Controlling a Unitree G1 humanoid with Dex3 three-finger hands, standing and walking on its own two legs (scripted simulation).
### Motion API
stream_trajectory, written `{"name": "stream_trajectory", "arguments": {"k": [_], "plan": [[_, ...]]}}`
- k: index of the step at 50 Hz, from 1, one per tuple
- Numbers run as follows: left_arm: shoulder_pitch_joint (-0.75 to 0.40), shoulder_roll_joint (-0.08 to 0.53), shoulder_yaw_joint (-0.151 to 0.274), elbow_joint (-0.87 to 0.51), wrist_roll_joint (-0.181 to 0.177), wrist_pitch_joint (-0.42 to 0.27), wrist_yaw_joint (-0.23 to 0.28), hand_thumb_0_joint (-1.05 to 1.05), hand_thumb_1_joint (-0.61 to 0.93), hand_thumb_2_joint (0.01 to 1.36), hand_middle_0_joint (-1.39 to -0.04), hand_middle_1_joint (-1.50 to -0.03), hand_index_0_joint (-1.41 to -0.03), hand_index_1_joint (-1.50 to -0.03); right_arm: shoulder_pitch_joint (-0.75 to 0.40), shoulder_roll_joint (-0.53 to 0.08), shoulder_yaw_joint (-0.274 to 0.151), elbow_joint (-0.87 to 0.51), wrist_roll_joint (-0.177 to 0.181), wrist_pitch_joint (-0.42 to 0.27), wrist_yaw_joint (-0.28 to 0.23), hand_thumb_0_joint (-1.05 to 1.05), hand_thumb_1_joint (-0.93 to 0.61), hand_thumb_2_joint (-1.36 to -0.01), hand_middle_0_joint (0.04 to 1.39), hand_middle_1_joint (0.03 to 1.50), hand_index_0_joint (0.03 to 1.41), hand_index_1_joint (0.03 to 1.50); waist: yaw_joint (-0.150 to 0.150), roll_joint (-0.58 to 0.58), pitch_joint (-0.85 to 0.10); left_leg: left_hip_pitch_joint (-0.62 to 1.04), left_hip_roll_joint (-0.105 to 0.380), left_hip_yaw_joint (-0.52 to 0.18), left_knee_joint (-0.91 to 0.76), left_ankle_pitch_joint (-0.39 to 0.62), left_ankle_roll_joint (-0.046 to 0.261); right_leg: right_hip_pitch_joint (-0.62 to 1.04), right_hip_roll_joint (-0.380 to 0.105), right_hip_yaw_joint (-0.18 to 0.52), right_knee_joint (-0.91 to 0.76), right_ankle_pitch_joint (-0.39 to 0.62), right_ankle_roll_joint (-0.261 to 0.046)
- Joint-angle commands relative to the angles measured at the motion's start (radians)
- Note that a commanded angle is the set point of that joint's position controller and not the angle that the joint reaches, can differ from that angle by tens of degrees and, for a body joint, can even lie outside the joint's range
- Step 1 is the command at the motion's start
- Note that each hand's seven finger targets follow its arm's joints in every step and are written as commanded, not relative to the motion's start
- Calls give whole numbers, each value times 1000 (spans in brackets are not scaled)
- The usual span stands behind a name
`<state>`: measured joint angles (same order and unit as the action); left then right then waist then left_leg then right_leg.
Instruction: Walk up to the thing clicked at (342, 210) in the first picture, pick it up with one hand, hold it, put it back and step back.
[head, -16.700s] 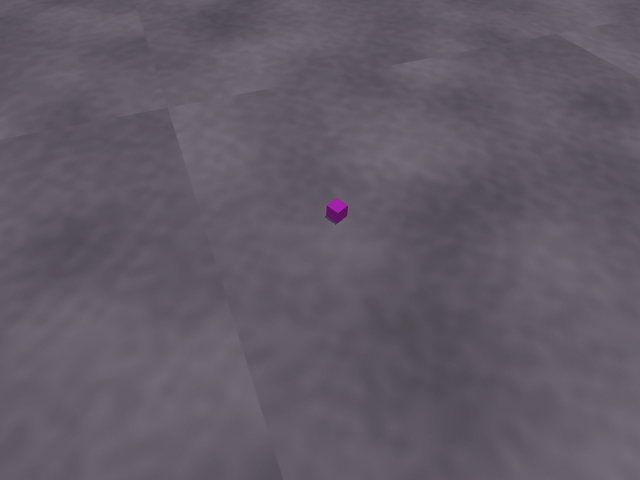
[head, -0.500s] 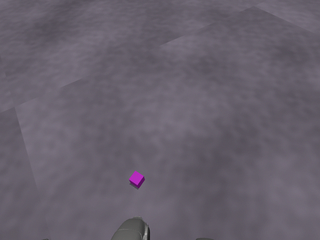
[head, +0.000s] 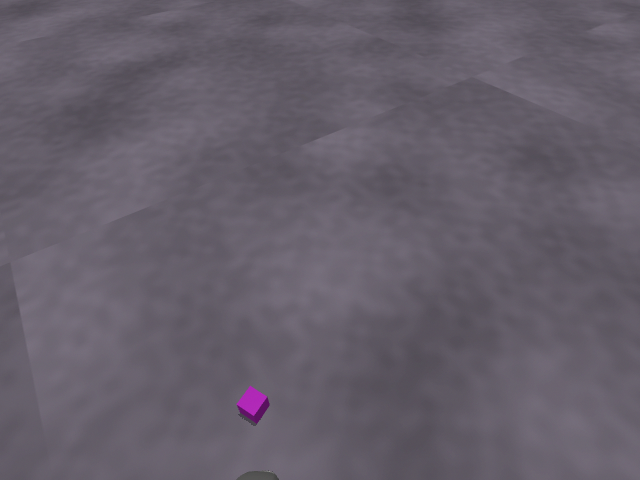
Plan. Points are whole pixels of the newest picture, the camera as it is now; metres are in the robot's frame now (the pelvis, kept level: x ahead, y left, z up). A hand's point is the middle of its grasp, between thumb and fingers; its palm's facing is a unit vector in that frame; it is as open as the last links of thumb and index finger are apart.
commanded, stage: walk up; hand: left
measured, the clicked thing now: (253, 404) +0.48 +0.23 -0.72
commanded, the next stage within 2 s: stand in 1.42 s
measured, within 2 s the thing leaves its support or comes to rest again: neither
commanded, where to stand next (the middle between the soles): +0.09 +0.02 m, yaw -2 degrees
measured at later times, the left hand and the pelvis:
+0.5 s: hand out of the picture +0.07 +0.29 -0.14, palm faces +0.08 -0.92 -0.38, open 7.4 cm; pelvis +0.06 +0.02 +0.00, yaw +5 degrees
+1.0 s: hand out of the picture +0.10 +0.31 -0.13, palm faces -0.01 -0.90 -0.43, open 7.4 cm; pelvis +0.06 +0.03 +0.01, yaw +2 degrees
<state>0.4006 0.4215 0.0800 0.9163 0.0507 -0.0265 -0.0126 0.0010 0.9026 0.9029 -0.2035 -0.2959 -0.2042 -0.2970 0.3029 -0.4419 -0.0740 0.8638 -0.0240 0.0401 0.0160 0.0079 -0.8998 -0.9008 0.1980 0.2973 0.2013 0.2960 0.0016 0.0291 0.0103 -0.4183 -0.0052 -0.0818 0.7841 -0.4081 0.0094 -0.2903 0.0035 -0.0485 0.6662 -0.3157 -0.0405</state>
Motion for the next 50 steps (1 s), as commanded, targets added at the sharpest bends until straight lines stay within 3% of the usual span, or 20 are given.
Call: {"name": "stream_trajectory", "arguments": {"k": [1,2,4,6,12,17,20,22,23,24,25,26,29,35,37,39,41,44,47,50], "plan": [[-109,281,63,-102,-10,-47,27,0,900,900,-200,-300,-200,-300,0,-205,-43,-35,28,-34,-3,0,-900,-900,200,300,200,300,-16,-93,243,-228,-32,-126,220,61,4,-88,-304,562,-585,-605,-46],[-115,263,57,-92,-14,-56,28,0,900,900,-200,-300,-200,-300,33,-202,-46,-7,34,-34,0,0,-900,-900,200,300,200,300,-32,-96,217,-192,-50,-129,233,106,1,-68,-244,444,-574,-489,9],[-127,264,62,-86,-20,-60,25,0,900,900,-200,-300,-200,-300,104,-190,-43,18,31,-34,5,0,-900,-900,200,300,200,300,-45,-192,164,-139,-54,-92,235,147,-13,-10,-206,322,-560,-371,30],[-95,239,60,-88,-20,-64,23,0,900,900,-200,-300,-200,-300,76,-194,-41,15,22,-36,13,0,-900,-900,200,300,200,300,-18,-195,159,-144,-34,-73,222,160,-20,32,-224,292,-552,-343,-23],[30,212,62,-75,-28,-64,21,0,900,900,-200,-300,-200,-300,-34,-158,-24,-27,4,-51,25,0,-900,-900,200,300,200,300,67,-160,114,-197,-4,-46,24,133,-16,283,-256,219,-475,-101,-71],[19,214,53,-100,-39,-48,21,0,900,900,-200,-300,-200,-300,-78,-117,-6,-42,-6,-70,13,0,-900,-900,200,300,200,300,69,-187,75,-95,35,49,-117,82,5,309,-277,142,-325,405,-130],[-36,209,36,-115,-45,-37,25,0,900,900,-200,-300,-200,-300,-56,-93,-1,-28,3,-80,3,0,-900,-900,200,300,200,300,38,-165,38,68,10,106,-231,170,24,222,-250,74,-181,673,-125],[-75,184,17,-120,-55,-26,28,0,900,900,-200,-300,-200,-300,1,-109,-11,2,3,-92,-9,0,-900,-900,200,300,200,300,-10,-90,-11,245,0,101,-380,384,51,133,-185,24,-21,589,-65],[-77,148,1,-132,-61,-28,29,0,900,900,-200,-300,-200,-300,28,-164,-27,11,0,-94,-17,0,-900,-900,200,300,200,300,-26,14,-70,372,77,18,-352,551,83,42,-136,0,78,455,-23],[-71,103,-14,-143,-75,-26,28,0,900,900,-200,-300,-200,-300,35,-213,-37,-2,-5,-95,-26,0,-900,-900,200,300,200,300,-33,142,-123,476,246,-196,-335,711,160,-93,-45,-25,209,216,19],[-56,96,-16,-117,-87,-9,34,0,900,900,-200,-300,-200,-300,6,-207,-24,-23,7,-97,-32,0,-900,-900,200,300,200,300,-22,135,-114,407,361,-337,-376,708,267,-107,28,26,248,-256,22],[-66,141,-7,-94,-77,4,41,0,900,900,-200,-300,-200,-300,-8,-222,-29,-12,18,-92,-31,0,-900,-900,200,300,200,300,-25,144,-86,311,384,-348,-388,609,313,-51,-37,95,273,-337,10],[-68,153,-8,-46,-69,6,32,0,900,900,-200,-300,-200,-300,-142,-164,-4,-30,11,-78,-34,0,-900,-900,200,300,200,300,9,140,-10,202,248,-132,-387,463,214,-47,-51,102,196,-263,5],[-49,149,-9,34,-51,-15,48,0,900,900,-200,-300,-200,-300,-233,-172,-4,-36,20,-38,-18,0,-900,-900,200,300,200,300,22,158,-17,125,196,-49,-288,365,146,101,-8,-6,-133,101,36],[-84,197,-3,26,-36,-28,53,0,900,900,-200,-300,-200,-300,-241,-130,6,-36,33,-25,-13,0,-900,-900,200,300,200,300,24,56,-5,30,157,-32,-257,216,86,136,-92,129,-169,194,1],[-194,273,4,9,-33,-28,46,0,900,900,-200,-300,-200,-300,-231,-108,3,-8,28,-12,-11,0,-900,-900,200,300,200,300,-17,-124,53,163,40,51,-124,-38,32,-132,-268,360,-304,27,-103],[-271,230,-12,-9,-32,-32,43,0,900,900,-200,-300,-200,-300,-215,-124,-5,15,19,-18,-3,0,-900,-900,200,300,200,300,-45,-112,44,242,71,24,-162,23,33,-167,-248,303,-280,74,-87],[-247,193,-21,16,-39,-36,41,0,900,900,-200,-300,-200,-300,-264,-138,-7,34,23,-32,4,0,-900,-900,200,300,200,300,-10,-86,-6,236,113,-14,-282,195,65,-67,-138,177,-218,143,-9],[-233,188,-25,34,-41,-28,35,0,900,900,-200,-300,-200,-300,-265,-143,-1,54,21,-32,7,0,-900,-900,200,300,200,300,6,-86,-14,203,128,-34,-335,72,65,-32,-125,179,-233,18,-5],[-260,194,-26,41,-40,-22,33,0,900,900,-200,-300,-200,-300,-261,-149,-5,79,15,-30,9,0,-900,-900,200,300,200,300,-1,-74,-8,182,124,-35,-385,17,55,-5,-115,172,-219,22,-9]]}}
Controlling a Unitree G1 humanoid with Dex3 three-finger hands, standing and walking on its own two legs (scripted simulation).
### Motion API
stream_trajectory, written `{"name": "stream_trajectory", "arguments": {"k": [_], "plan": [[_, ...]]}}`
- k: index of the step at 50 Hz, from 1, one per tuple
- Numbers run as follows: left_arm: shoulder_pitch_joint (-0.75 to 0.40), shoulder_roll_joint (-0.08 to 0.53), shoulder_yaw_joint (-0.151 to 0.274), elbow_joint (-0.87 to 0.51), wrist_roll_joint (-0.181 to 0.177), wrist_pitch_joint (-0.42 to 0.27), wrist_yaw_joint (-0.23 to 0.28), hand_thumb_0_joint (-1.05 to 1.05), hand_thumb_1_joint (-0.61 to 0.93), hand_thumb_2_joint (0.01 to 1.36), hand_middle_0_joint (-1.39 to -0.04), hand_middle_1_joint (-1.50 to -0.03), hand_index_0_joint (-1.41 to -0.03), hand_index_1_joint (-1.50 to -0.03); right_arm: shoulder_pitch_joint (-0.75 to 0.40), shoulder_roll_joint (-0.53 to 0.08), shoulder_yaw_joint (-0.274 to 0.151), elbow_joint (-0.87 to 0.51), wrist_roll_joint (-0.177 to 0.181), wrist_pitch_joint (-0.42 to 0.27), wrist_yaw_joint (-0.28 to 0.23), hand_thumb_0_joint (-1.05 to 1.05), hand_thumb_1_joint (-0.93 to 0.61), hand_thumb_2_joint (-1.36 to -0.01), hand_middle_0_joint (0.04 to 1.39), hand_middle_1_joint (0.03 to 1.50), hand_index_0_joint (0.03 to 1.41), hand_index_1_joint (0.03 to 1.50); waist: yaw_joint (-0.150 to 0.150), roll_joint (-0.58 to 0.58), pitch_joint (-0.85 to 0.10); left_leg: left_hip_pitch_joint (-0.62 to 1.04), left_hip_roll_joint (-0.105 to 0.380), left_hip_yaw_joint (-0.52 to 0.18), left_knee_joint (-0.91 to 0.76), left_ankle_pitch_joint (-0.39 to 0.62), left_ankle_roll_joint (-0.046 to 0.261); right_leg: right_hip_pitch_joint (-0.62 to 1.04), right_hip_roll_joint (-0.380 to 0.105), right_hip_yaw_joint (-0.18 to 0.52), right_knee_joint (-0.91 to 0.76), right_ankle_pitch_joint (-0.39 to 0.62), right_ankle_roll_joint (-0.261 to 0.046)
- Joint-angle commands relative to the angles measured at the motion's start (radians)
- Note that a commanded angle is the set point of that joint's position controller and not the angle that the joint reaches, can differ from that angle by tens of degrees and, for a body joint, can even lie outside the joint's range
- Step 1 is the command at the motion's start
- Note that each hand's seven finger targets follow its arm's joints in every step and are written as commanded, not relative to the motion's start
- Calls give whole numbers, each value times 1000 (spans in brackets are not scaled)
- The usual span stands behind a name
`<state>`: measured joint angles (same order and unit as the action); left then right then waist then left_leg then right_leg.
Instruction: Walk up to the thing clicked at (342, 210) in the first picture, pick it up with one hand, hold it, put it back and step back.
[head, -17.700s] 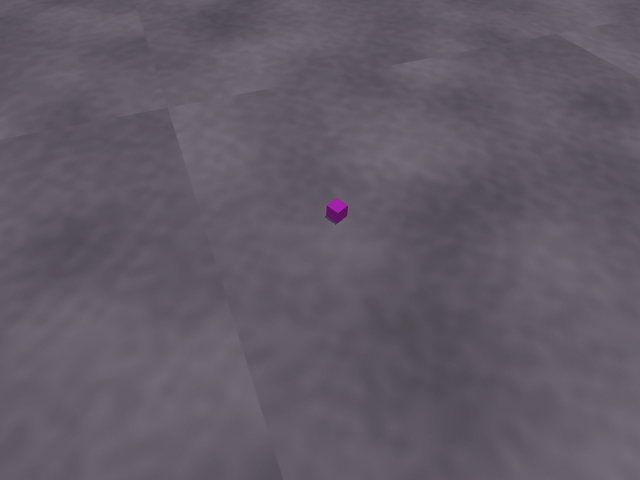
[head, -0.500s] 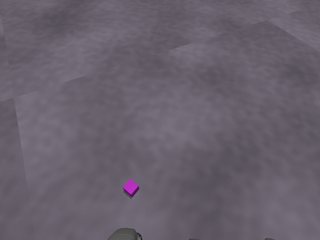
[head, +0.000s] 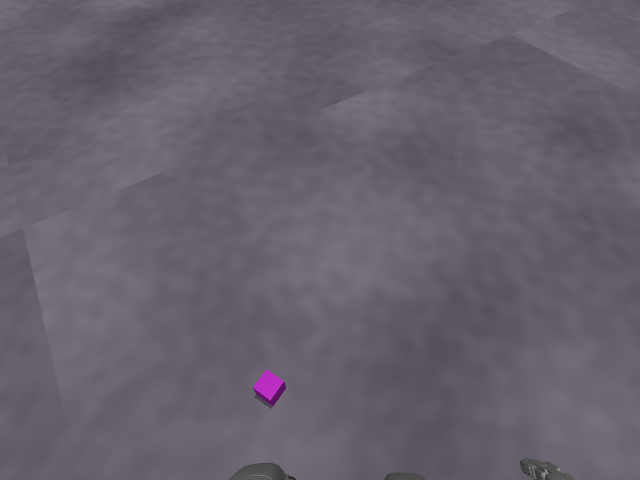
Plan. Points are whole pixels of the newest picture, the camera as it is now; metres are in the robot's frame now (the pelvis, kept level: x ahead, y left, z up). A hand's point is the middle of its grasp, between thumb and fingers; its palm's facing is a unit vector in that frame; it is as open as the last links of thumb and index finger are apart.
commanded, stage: walk up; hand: left
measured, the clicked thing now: (269, 387) +0.43 +0.18 -0.73
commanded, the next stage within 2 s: stand in 0.42 s
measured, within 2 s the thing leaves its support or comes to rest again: neither
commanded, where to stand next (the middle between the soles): +0.03 -0.01 m, yaw -4 degrees
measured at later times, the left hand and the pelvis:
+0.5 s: hand out of the picture +0.10 +0.24 -0.14, palm faces -0.10 -0.93 -0.36, open 7.4 cm; pelvis +0.02 -0.01 +0.01, yaw -1 degrees
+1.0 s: hand (164, 467) +0.15 +0.23 -0.14, palm faces -0.06 -0.94 -0.34, open 7.4 cm; pelvis +0.06 -0.02 +0.02, yaw -1 degrees
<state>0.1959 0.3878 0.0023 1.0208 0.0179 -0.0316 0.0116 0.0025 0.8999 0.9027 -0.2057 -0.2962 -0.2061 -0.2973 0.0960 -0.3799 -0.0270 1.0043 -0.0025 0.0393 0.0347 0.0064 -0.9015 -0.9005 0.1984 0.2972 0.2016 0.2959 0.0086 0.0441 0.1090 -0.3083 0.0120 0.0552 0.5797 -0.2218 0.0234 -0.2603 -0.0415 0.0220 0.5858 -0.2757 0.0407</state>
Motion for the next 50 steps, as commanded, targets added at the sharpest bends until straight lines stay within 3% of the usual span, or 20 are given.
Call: {"name": "stream_trajectory", "arguments": {"k": [1,4,6,11,15,20,21,23,31,38,41,47,50], "plan": [[-44,223,50,-59,-10,-15,9,0,900,900,-200,-300,-200,-300,-57,-219,-54,-55,-9,-30,-10,0,-900,-900,200,300,200,300,-4,-61,-115,74,116,-184,-201,-181,46,-28,-58,87,-127,-14,-89],[-25,208,45,-39,-15,-11,7,0,900,900,-200,-300,-200,-300,-67,-217,-51,-46,-10,-32,-9,0,-900,-900,200,300,200,300,9,-11,-117,55,145,-214,-262,-220,58,7,-24,55,-107,-14,-82],[-18,203,45,-25,-15,-10,8,0,900,900,-200,-300,-200,-300,-71,-212,-49,-35,-8,-34,-9,0,-900,-900,200,300,200,300,19,7,-128,55,153,-205,-264,-191,56,37,-25,46,-110,13,-81],[-47,220,45,-18,-13,-7,8,0,900,900,-200,-300,-200,-300,-60,-209,-50,-16,-8,-31,-12,0,-900,-900,200,300,200,300,2,11,-93,62,127,-168,-261,-203,31,6,-45,75,-152,46,-85],[-54,216,42,-9,-9,-6,8,0,900,900,-200,-300,-200,-300,-67,-214,-51,-11,-7,-30,-12,0,-900,-900,200,300,200,300,-3,9,-98,73,139,-165,-274,-227,37,6,-32,61,-160,49,-78],[-83,230,46,-9,-5,-16,10,0,900,900,-200,-300,-200,-300,-50,-203,-51,0,-1,-31,-13,0,-900,-900,200,300,200,300,-19,-45,-122,149,102,-107,-188,-86,21,-30,-86,132,-207,137,-90],[-100,189,27,15,-6,-13,-1,0,900,900,-200,-300,-200,-300,-28,-152,-29,31,1,-43,-13,0,-900,-900,200,300,200,300,-41,-90,-165,170,117,-141,-260,-114,13,2,-86,125,-264,15,-76],[-126,194,28,7,-4,-13,-4,0,900,900,-200,-300,-200,-300,-53,-174,-33,35,-5,-54,-15,0,-900,-900,200,300,200,300,-36,-90,-155,186,120,-139,-259,-49,9,3,-81,125,-283,11,-66],[-122,182,31,42,-11,-13,-5,0,900,900,-200,-300,-200,-300,-71,-182,-28,72,-7,-72,-26,0,-900,-900,200,300,200,300,-25,-47,-153,221,130,-113,-275,149,-4,89,-83,93,-283,204,-56],[-126,179,38,54,-12,-9,-4,0,900,900,-200,-300,-200,-300,-71,-176,-21,86,-5,-76,-34,0,-900,-900,200,300,200,300,-22,-32,-147,223,130,-103,-290,194,-12,127,-86,86,-299,249,-50],[-126,174,39,52,-10,-10,-4,0,900,900,-200,-300,-200,-300,-85,-175,-23,83,-4,-79,-36,0,-900,-900,200,300,200,300,-18,-42,-190,273,138,-96,-269,295,-13,143,-90,76,-286,338,-53],[-137,173,43,56,-10,-3,-2,0,900,900,-200,-300,-200,-300,-95,-172,-20,90,-5,-73,-40,0,-900,-900,200,300,200,300,-17,-43,-156,249,134,-97,-293,211,-17,136,-84,72,-312,258,-49],[-142,177,46,55,-9,-6,-1,0,900,900,-200,-300,-200,-300,-90,-178,-22,88,-3,-73,-40,0,-900,-900,200,300,200,300,-19,-54,-187,280,141,-94,-277,285,-13,161,-93,75,-303,340,-52]]}}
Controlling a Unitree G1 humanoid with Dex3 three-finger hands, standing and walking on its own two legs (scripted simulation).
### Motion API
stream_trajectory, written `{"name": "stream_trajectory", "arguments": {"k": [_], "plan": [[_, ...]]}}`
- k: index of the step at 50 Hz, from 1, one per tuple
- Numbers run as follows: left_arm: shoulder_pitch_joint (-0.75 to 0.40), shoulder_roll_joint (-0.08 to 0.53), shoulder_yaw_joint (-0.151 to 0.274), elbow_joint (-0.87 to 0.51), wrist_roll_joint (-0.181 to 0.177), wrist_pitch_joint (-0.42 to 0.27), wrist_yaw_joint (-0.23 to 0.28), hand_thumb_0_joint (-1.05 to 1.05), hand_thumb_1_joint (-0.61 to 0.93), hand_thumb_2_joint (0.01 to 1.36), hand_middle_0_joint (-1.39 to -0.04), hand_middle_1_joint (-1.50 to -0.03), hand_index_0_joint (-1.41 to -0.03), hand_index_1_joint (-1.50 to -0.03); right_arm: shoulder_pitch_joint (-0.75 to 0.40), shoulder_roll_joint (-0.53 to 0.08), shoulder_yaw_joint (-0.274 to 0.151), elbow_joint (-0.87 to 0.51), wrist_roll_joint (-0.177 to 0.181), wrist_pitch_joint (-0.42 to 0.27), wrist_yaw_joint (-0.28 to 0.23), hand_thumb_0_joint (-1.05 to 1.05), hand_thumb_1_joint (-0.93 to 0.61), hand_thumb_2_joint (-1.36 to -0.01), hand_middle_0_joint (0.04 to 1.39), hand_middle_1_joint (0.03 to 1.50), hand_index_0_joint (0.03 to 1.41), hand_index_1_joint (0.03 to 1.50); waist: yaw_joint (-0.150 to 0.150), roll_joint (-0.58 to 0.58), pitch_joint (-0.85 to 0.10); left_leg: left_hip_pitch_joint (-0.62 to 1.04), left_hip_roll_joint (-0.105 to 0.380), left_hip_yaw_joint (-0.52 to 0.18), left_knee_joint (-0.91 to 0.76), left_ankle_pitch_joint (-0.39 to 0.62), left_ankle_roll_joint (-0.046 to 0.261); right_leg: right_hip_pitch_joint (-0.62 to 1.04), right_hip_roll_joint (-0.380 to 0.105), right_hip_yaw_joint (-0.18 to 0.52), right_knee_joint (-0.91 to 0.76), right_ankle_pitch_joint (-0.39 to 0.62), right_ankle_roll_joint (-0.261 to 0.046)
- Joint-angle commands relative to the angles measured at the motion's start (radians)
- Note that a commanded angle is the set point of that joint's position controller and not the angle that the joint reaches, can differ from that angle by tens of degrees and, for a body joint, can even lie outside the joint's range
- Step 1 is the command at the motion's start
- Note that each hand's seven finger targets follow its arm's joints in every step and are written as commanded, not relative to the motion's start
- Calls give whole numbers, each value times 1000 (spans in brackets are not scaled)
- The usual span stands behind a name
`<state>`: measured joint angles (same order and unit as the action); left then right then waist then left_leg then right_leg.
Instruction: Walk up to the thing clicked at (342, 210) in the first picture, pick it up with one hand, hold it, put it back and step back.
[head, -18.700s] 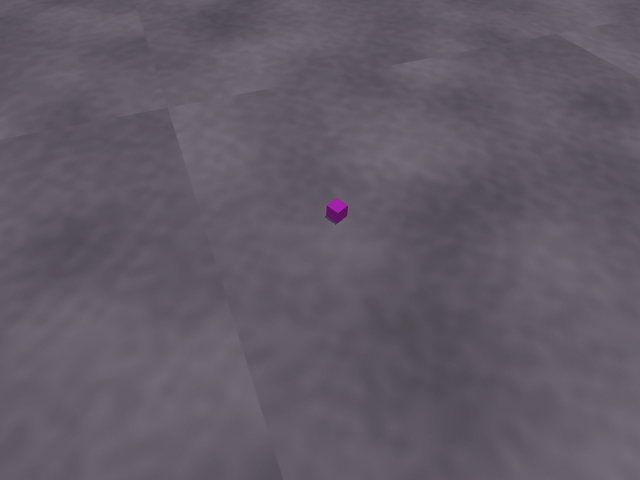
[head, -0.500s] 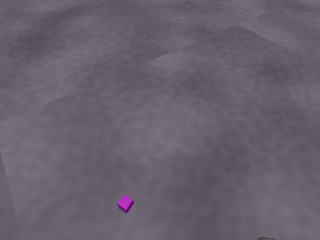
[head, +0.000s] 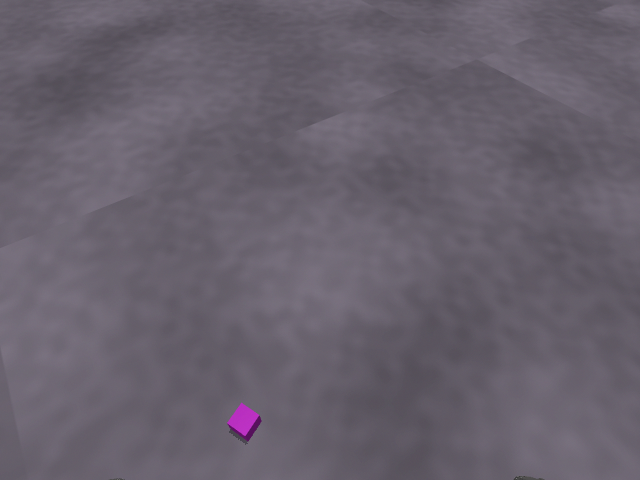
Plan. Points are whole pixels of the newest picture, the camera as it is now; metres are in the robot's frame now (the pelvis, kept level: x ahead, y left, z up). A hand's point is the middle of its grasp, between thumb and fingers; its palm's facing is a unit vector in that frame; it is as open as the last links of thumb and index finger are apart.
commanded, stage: stand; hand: left
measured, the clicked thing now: (244, 422) +0.37 +0.21 -0.75
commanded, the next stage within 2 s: rise first in 1.62 s
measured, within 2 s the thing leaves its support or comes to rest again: neither
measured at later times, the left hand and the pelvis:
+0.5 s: hand out of the picture +0.08 +0.25 -0.16, palm faces -0.03 -0.94 -0.34, open 7.4 cm; pelvis +0.00 +0.00 +0.00, yaw +0 degrees
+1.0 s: hand out of the picture +0.06 +0.26 -0.16, palm faces -0.04 -0.94 -0.34, open 7.4 cm; pelvis +0.00 +0.00 +0.00, yaw +0 degrees
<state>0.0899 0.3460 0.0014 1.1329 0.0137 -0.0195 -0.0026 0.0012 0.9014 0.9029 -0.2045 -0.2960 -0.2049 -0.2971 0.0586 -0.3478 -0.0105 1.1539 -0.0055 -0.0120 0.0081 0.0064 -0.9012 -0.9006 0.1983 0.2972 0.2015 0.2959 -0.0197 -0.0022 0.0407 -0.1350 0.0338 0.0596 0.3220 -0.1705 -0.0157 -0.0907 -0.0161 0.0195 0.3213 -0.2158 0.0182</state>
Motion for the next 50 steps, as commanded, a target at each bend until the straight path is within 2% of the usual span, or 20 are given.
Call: {"name": "stream_trajectory", "arguments": {"k": [1,4,6,11,13,15,18,21,25,27,28,36,37,42,43,44,46,50], "plan": [[-31,215,46,-56,-5,-19,13,0,900,900,-200,-300,-200,-300,-50,-205,-37,-61,-1,-24,-14,0,-900,-900,200,300,200,300,8,-7,-121,113,120,-98,-17,271,24,-9,-116,69,-32,313,-28],[-38,215,47,-57,-8,-16,14,0,900,900,-200,-300,-200,-300,-52,-207,-36,-60,0,-23,-16,0,-900,-900,200,300,200,300,9,3,-118,110,121,-94,-15,286,25,7,-119,67,-29,331,-30],[-36,210,45,-55,-8,-15,15,0,900,900,-200,-300,-200,-300,-48,-209,-36,-59,0,-20,-16,0,-900,-900,200,300,200,300,7,-3,-103,92,115,-93,-24,237,23,3,-116,65,-44,295,-24],[-43,218,47,-57,-9,-15,17,0,900,900,-200,-300,-200,-300,-42,-202,-34,-59,-1,-18,-17,0,-900,-900,200,300,200,300,4,-8,-94,98,116,-94,-21,265,20,1,-119,65,-44,323,-26],[-37,217,48,-58,-7,-14,17,0,900,900,-200,-300,-200,-300,-48,-207,-37,-61,0,-18,-18,0,-900,-900,200,300,200,300,6,12,-122,115,121,-90,-14,282,23,16,-120,64,-40,330,-28],[-36,211,46,-55,-7,-13,16,0,900,900,-200,-300,-200,-300,-54,-203,-35,-61,0,-16,-17,0,-900,-900,200,300,200,300,8,13,-92,94,113,-91,-27,225,21,3,-115,63,-58,276,-25],[-40,221,47,-58,-6,-14,17,0,900,900,-200,-300,-200,-300,-49,-201,-35,-63,-1,-15,-16,0,-900,-900,200,300,200,300,6,-2,-95,96,115,-93,-28,221,23,4,-117,65,-58,274,-27],[-36,212,46,-58,-5,-11,16,0,900,900,-200,-300,-200,-301,-59,-208,-35,-63,-1,-16,-17,0,-900,-900,200,300,200,300,13,12,-83,93,115,-96,-39,184,25,-10,-115,66,-68,222,-27],[-35,221,47,-60,-5,-14,17,0,900,900,-200,-300,-200,-301,-42,-204,-35,-63,-2,-17,-15,0,-900,-900,200,300,200,300,9,-7,-89,97,116,-97,-36,216,24,-4,-117,62,-61,250,-30],[-31,215,46,-61,-5,-12,16,0,900,900,-200,-300,-200,-301,-47,-210,-36,-63,-2,-18,-17,0,-900,-900,200,300,200,300,13,26,-95,103,116,-93,-36,203,29,-4,-119,67,-64,234,-32],[-32,221,46,-60,-6,-12,15,0,900,900,-200,-300,-200,-301,-43,-200,-33,-62,-2,-19,-16,0,-900,-900,200,300,200,300,11,4,-84,88,115,-100,-44,213,23,-1,-115,62,-62,233,-31],[-14,215,41,-59,-6,-9,13,0,900,900,-200,-300,-200,-301,-31,-207,-35,-58,-3,-18,-14,0,-900,-900,200,300,200,300,12,4,-52,76,111,-102,-56,141,24,-37,-112,67,-76,153,-31],[-13,213,40,-62,-5,-10,12,0,900,900,-200,-300,-200,-301,-29,-213,-37,-59,-3,-19,-15,0,-900,-900,200,300,200,300,14,18,-72,87,113,-99,-51,138,28,-30,-115,71,-76,161,-31],[-9,214,38,-60,-3,-9,13,0,900,900,-200,-300,-200,-301,-33,-211,-37,-60,-3,-17,-13,0,-900,-900,200,300,200,300,14,1,-52,69,110,-111,-58,118,27,-40,-110,65,-76,140,-28],[-2,217,40,-57,-3,-9,12,0,900,900,-200,-300,-200,-301,-30,-208,-37,-60,-3,-16,-12,0,-900,-900,200,300,200,300,15,1,-56,73,107,-108,-60,86,29,-46,-111,67,-80,110,-28],[-15,226,42,-60,-4,-8,13,0,900,900,-200,-300,-200,-301,-21,-204,-36,-59,-4,-16,-12,0,-900,-900,200,300,200,300,9,-11,-61,67,109,-110,-61,107,27,-32,-112,69,-74,123,-32],[-8,215,39,-62,-4,-7,10,0,900,900,-200,-300,-200,-301,-18,-214,-38,-57,-4,-17,-12,0,-900,-900,200,300,200,300,12,15,-62,63,106,-109,-64,68,30,-38,-112,70,-78,102,-32],[-2,221,40,-65,-4,-10,11,0,900,900,-200,-300,-200,-301,-13,-212,-37,-60,-6,-20,-13,0,-900,-900,200,300,200,300,16,3,-86,84,112,-109,-49,163,31,-23,-117,70,-61,171,-34]]}}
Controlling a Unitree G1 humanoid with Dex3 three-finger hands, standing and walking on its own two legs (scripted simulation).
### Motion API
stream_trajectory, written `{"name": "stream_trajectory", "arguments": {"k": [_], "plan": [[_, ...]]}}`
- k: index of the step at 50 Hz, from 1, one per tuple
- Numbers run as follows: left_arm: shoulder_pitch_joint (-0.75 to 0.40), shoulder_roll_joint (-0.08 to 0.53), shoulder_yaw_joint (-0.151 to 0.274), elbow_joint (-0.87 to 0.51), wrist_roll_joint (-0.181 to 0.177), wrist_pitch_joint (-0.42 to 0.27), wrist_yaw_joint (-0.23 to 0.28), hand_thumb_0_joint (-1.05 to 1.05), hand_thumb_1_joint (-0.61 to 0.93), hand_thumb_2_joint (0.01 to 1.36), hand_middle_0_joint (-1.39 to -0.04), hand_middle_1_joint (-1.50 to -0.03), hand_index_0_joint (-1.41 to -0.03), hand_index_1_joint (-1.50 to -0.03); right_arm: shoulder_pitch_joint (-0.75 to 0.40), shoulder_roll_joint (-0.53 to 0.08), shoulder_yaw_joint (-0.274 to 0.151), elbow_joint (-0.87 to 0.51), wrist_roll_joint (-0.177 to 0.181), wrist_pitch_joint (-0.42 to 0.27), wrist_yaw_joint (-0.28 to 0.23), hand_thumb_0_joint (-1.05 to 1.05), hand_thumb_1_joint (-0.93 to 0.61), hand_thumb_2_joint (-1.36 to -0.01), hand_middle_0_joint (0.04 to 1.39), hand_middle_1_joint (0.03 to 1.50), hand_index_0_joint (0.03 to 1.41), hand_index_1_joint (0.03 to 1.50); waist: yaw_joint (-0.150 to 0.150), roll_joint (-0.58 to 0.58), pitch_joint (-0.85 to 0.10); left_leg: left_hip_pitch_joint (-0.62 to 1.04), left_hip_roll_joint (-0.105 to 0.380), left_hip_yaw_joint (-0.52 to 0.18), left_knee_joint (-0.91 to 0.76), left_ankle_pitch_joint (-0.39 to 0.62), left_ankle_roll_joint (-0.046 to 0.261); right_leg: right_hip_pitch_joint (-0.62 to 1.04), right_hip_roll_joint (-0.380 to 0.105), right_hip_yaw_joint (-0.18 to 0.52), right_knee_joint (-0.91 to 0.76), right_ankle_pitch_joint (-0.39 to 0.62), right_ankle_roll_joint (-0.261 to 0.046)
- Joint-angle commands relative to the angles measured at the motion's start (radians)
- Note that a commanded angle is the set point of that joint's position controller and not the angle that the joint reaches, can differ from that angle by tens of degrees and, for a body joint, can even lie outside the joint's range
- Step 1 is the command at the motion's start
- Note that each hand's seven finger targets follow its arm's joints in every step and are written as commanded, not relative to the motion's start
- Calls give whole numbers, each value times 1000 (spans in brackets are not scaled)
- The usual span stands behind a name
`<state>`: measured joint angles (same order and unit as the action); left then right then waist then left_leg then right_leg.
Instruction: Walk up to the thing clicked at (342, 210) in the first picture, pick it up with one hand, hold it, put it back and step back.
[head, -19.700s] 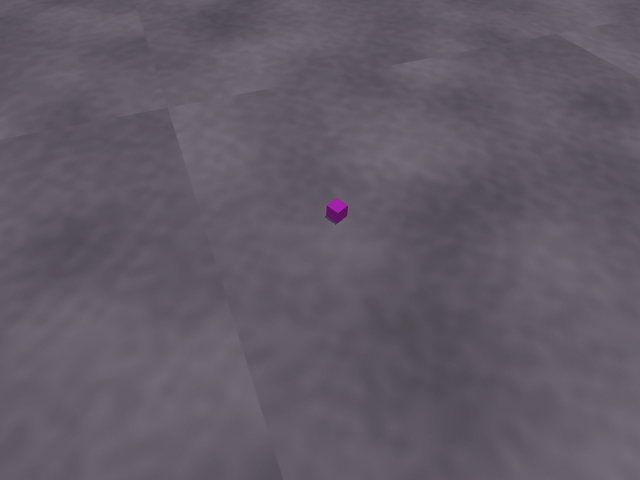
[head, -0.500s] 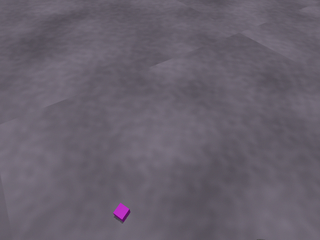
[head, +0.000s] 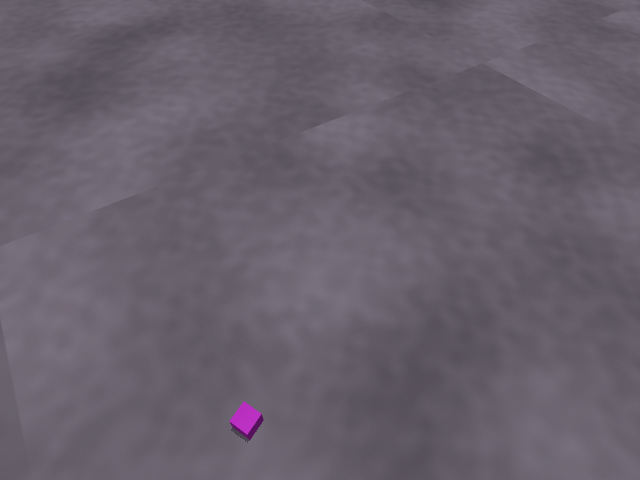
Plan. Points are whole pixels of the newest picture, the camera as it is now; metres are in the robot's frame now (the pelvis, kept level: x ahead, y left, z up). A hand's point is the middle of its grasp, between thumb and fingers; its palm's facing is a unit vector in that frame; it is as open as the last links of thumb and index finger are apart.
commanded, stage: stand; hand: left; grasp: from above
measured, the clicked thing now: (246, 420) +0.38 +0.20 -0.75
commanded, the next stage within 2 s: rise first in 0.62 s
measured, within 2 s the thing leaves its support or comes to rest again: neither
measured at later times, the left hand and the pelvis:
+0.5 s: hand out of the picture +0.08 +0.25 -0.16, palm faces -0.04 -0.94 -0.34, open 7.4 cm; pelvis +0.01 +0.00 +0.00, yaw +0 degrees
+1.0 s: hand (144, 476) +0.15 +0.25 -0.18, palm faces -0.05 -0.92 -0.38, open 9.2 cm; pelvis -0.01 +0.00 -0.02, yaw +1 degrees
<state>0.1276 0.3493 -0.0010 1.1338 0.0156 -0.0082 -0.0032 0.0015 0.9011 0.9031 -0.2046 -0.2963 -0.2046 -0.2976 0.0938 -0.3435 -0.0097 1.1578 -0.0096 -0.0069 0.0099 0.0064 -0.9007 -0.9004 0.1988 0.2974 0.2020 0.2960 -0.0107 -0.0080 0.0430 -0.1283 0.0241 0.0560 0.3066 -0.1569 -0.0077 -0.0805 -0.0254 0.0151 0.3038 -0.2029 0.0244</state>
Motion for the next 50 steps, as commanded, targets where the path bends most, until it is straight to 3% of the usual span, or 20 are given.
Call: {"name": "stream_trajectory", "arguments": {"k": [1,9,17,22,32,35,36,37,38,39,40,41,42,43,44,46,47,49,50], "plan": [[-42,212,39,-64,-7,-22,13,0,900,900,-200,-300,-200,-301,-47,-213,-36,-62,-2,-26,-14,0,-900,-900,200,300,200,300,4,7,-71,62,119,-109,-35,161,20,-33,-106,71,-43,166,-38],[-33,212,37,-65,-6,-21,15,0,900,900,-200,-300,-200,-301,-43,-212,-35,-66,1,-24,-16,0,-900,-900,200,300,200,300,7,-2,-75,73,121,-108,-26,183,23,-26,-108,62,-39,177,-36],[-33,215,38,-67,-6,-21,15,0,900,900,-200,-300,-200,-301,-38,-215,-35,-69,1,-21,-15,0,-900,-900,200,300,200,300,5,4,-62,60,115,-108,-35,135,24,-34,-109,65,-56,148,-33],[-28,212,37,-70,-6,-22,15,0,900,900,-200,-300,-200,-301,-40,-213,-32,-72,2,-27,-16,0,-900,-900,200,300,200,300,8,19,-73,82,120,-107,-26,212,20,-31,-110,61,-41,205,-34],[-27,213,37,-71,-5,-21,16,0,900,900,-200,-300,-200,-301,-46,-216,-35,-77,2,-23,-18,0,-900,-900,200,300,200,300,8,11,-71,75,119,-103,-24,186,24,-23,-113,59,-46,197,-33],[-35,220,38,-77,-6,-24,17,0,900,900,-200,-300,-200,-301,-31,-212,-35,-76,1,-25,-18,0,-900,-900,200,300,200,300,4,1,-93,89,122,-101,-16,238,23,-5,-117,60,-33,249,-36],[-29,211,36,-76,-4,-23,18,0,820,980,-120,-353,-120,-376,-42,-221,-37,-77,1,-24,-19,0,-934,-920,205,304,204,304,9,13,-93,88,122,-102,-12,239,24,-7,-115,56,-37,250,-32],[-380,49,47,-427,-49,-112,29,0,813,942,-200,-433,-200,-456,21,-56,4,-357,67,-65,-34,0,-978,-922,198,300,199,300,-108,17,0,-67,-17,0,56,76,20,-229,27,-27,37,165,-27],[-493,94,63,-325,-43,-98,34,0,733,873,-237,-513,-234,-536,70,-83,-1,-307,68,-64,-44,0,-958,-917,198,300,199,300,-76,1,-46,-54,-17,-6,69,48,20,-186,24,-36,44,128,-26],[-332,171,119,-150,-21,-56,39,0,653,945,-188,-593,-177,-616,97,-112,-13,-297,63,-52,-48,0,-977,-924,198,300,199,300,-62,-19,-32,-97,-22,-6,88,7,21,-201,28,-43,56,78,-33],[-262,191,143,-96,-7,-41,27,0,573,912,-175,-673,-177,-696,108,-115,-28,-318,61,-45,-46,0,-958,-917,198,300,199,300,-26,-17,-27,-142,-15,-6,117,22,19,-220,32,-49,91,74,-37],[-288,200,142,-111,21,-37,17,0,493,927,-160,-753,-167,-776,119,-116,-44,-342,51,-46,-48,0,-981,-923,198,300,199,300,-28,-8,-91,-144,-20,-7,152,41,19,-240,31,-44,119,81,-40],[-320,253,181,-138,46,-41,12,0,413,930,-148,-833,-161,-829,143,-116,-59,-355,44,-50,-54,0,-979,-922,199,300,199,300,-23,-7,-171,-134,-20,-11,190,79,20,-239,28,-38,156,124,-37],[-266,247,193,-108,81,-32,0,0,333,944,-121,-913,-145,-887,153,-112,-71,-382,34,-57,-49,0,-1000,-926,199,300,200,300,-15,10,-229,-149,-29,-15,235,131,18,-235,26,-39,202,169,-38],[-134,206,190,-39,117,-14,-10,0,253,955,-115,-971,-145,-938,179,-107,-79,-395,27,-56,-41,0,-1047,-938,199,300,200,300,7,6,-248,-183,-36,-19,275,154,14,-248,26,-41,243,179,-40],[-84,216,220,-121,158,5,-5,0,93,941,-133,-989,-162,-957,183,-99,-92,-459,28,-53,-32,0,-1040,-936,199,300,200,300,58,48,-346,-173,-43,-22,303,209,6,-230,29,-44,284,201,-45],[-84,201,216,-169,164,20,7,0,13,916,-150,-987,-179,-956,172,-94,-94,-489,29,-51,-29,0,-1024,-931,199,300,200,300,63,68,-368,-171,-41,-23,305,216,4,-238,31,-47,294,192,-44],[-132,138,171,-198,182,69,35,0,-147,934,-149,-1000,-168,-977,147,-83,-85,-525,33,-48,-21,0,-1016,-929,200,300,200,300,36,61,-288,-232,-33,-33,312,149,-2,-315,38,-57,300,120,-45],[-152,138,172,-212,191,90,50,0,-227,918,-177,-987,-193,-968,136,-83,-87,-547,33,-51,-19,0,-1035,-934,200,299,200,299,30,48,-263,-277,-29,-35,332,110,-2,-343,38,-59,313,81,-43]]}}
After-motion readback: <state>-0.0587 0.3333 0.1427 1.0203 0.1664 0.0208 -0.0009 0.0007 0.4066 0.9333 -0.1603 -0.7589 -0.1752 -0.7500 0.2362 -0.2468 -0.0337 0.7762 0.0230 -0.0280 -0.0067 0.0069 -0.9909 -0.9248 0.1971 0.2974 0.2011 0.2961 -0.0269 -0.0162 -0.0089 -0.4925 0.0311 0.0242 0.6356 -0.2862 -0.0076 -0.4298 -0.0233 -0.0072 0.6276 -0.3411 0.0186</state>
